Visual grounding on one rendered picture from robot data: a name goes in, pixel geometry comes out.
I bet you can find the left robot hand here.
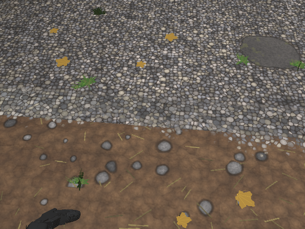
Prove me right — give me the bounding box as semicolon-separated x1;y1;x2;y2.
26;208;81;229

